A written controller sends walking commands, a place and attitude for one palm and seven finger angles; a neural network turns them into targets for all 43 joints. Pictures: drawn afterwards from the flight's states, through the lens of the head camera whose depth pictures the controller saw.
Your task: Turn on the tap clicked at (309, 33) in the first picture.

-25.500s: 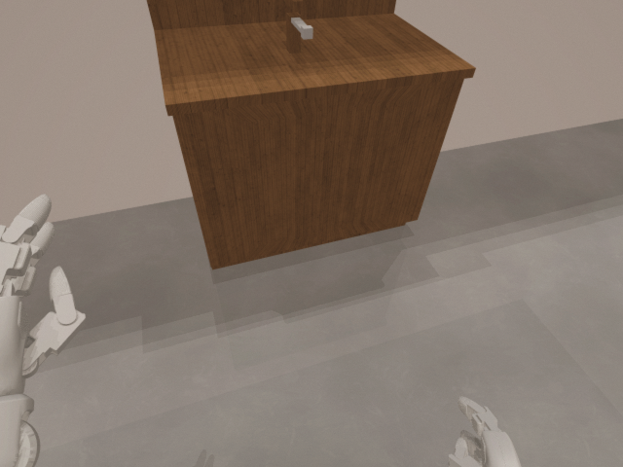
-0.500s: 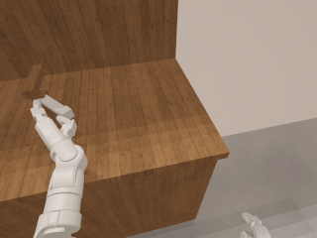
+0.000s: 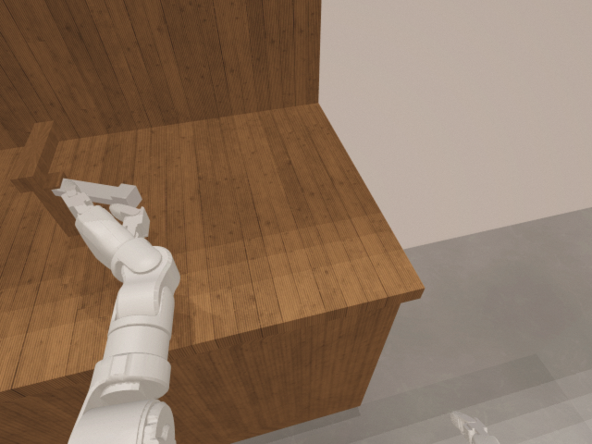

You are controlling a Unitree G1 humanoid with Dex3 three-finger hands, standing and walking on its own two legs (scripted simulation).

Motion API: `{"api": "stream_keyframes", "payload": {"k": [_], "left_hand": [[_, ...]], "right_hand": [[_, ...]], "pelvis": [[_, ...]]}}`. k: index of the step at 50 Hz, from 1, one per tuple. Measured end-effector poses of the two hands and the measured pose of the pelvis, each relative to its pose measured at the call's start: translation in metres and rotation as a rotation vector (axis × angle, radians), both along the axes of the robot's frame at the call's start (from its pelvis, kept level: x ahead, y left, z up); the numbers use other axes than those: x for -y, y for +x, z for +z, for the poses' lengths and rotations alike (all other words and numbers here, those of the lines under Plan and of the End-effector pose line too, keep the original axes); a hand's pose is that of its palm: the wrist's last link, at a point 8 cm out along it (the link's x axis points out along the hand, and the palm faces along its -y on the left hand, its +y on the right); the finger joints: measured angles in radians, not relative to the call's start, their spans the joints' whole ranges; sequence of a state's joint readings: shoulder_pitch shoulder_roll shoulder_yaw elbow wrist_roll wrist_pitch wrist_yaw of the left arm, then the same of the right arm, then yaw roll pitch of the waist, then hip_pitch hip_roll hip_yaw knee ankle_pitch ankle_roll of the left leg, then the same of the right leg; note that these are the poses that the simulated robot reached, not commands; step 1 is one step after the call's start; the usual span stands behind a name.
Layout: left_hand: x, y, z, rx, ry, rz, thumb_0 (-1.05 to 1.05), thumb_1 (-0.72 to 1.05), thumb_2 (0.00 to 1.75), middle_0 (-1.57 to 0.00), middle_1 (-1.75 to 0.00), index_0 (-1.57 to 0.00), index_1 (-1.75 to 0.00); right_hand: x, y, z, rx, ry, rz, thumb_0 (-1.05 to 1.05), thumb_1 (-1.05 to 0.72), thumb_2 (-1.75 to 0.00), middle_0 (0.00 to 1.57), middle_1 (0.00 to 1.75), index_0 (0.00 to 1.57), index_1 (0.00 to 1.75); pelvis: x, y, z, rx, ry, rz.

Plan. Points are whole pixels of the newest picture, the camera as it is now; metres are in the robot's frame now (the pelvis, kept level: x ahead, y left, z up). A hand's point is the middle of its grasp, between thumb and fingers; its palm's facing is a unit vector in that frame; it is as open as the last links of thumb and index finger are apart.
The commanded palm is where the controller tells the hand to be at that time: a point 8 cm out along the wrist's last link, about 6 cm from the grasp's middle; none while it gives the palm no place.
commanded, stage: push the lever round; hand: left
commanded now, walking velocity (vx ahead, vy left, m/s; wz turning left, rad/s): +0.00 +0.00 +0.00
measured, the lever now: (127, 197) +0.42 +0.27 +0.11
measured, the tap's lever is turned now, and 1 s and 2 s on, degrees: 63 79 79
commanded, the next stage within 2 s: lift the hand up off the lever in 0.68 s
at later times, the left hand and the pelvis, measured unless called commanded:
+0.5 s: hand (149, 205) +0.41 +0.24 +0.11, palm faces +0.81 -0.58 -0.06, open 7.8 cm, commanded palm +0.36 +0.25 +0.11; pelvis +0.00 +0.00 +0.00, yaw +0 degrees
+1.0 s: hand (155, 194) +0.43 +0.23 +0.12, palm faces +0.82 -0.57 -0.06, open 7.8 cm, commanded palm +0.37 +0.24 +0.12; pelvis +0.00 +0.00 +0.00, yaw -1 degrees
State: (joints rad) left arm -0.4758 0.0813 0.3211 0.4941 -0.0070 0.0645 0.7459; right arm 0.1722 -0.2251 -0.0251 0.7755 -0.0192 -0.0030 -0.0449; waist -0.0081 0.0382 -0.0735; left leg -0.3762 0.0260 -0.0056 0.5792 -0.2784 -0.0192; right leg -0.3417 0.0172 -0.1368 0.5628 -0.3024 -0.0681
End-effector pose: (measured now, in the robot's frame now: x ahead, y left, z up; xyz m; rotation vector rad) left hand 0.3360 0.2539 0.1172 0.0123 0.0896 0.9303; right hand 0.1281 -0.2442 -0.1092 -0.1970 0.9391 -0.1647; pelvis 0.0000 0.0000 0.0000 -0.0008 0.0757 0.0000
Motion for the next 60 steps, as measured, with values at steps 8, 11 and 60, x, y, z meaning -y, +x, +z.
{"api": "stream_keyframes", "payload": {"k": [8, 11, 60], "left_hand": [[0.003, 0.008, -0.001, -0.014, -0.007, 0.016, 0.00, 0.91, 0.92, -0.16, -0.15, -0.15, -0.15], [0.003, 0.009, -0.001, -0.016, -0.006, 0.015, 0.00, 0.91, 0.91, -0.16, -0.15, -0.15, -0.15], [0.010, 0.030, 0.015, -0.006, -0.006, 0.019, 0.02, 0.90, 0.90, -0.16, -0.15, -0.15, -0.15]], "right_hand": [[-0.001, 0.004, -0.001, -0.011, 0.008, 0.005, 0.01, -0.91, -0.90, 0.20, 0.30, 0.20, 0.30], [-0.002, 0.006, 0.000, -0.010, 0.009, 0.006, 0.01, -0.91, -0.90, 0.20, 0.30, 0.20, 0.30], [0.007, -0.040, -0.008, -0.081, 0.014, -0.046, 0.01, -0.91, -0.90, 0.20, 0.30, 0.20, 0.30]], "pelvis": [[-0.001, 0.005, -0.001, -0.009, 0.001, 0.000], [-0.002, 0.006, -0.001, -0.010, 0.000, 0.000], [-0.001, -0.002, 0.000, -0.021, -0.001, -0.014]]}}
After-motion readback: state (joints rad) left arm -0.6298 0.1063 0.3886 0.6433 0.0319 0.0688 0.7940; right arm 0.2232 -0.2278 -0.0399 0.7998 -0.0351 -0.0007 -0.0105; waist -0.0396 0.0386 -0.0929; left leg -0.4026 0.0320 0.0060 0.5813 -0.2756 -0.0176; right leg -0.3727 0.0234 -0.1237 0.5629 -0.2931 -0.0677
